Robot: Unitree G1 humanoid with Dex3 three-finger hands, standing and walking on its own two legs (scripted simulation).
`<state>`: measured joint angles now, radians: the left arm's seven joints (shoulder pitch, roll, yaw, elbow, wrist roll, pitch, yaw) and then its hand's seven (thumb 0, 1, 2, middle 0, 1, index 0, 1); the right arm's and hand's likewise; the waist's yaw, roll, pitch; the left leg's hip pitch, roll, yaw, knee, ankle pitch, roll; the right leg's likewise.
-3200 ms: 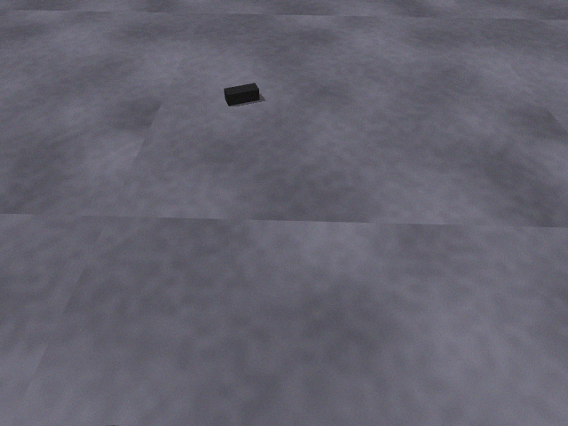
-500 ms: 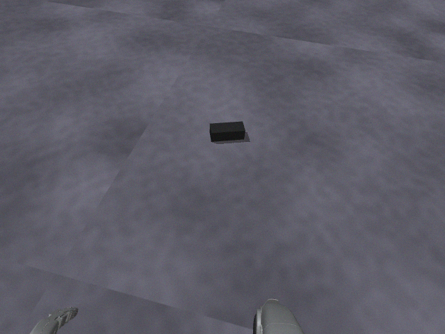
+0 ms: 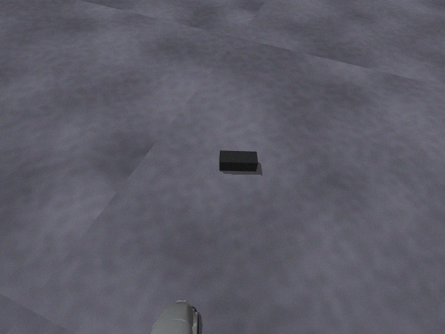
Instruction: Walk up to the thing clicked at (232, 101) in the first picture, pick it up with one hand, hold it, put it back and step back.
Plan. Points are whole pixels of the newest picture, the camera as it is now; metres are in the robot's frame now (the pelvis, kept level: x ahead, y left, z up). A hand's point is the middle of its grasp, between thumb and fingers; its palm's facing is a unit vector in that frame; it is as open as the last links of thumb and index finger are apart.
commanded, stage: walk up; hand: left
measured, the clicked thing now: (238, 161) +1.07 -0.02 -0.72
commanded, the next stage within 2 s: none
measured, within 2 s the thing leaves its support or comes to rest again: neither
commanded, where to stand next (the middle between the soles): +0.75 -0.27 m, yaw +3 degrees
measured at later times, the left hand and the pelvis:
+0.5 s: hand (156, 235) +0.32 +0.19 -0.13, palm faces -0.05 -0.91 -0.40, open 7.4 cm; pelvis +0.22 -0.11 -0.01, yaw -1 degrees
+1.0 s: hand (204, 207) +0.43 +0.09 -0.17, palm faces -0.03 -0.95 -0.31, open 7.4 cm; pelvis +0.41 -0.17 -0.01, yaw +0 degrees
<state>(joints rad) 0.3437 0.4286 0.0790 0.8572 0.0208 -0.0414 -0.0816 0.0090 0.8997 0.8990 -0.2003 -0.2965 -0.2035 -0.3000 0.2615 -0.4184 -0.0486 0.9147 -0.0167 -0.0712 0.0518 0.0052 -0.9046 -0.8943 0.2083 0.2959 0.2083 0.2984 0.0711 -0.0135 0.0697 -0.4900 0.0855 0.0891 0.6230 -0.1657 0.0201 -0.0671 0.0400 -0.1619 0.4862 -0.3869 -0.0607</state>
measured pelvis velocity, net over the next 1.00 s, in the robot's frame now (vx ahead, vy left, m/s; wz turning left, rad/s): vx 0.41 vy -0.17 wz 0.00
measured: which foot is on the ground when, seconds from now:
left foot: up 0.00-0.02, down 0.04-0.50, up 0.52-0.88, down 0.90-1.00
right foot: down 0.00-0.06, up 0.08-0.46, down 0.48-0.92, up 0.94-1.00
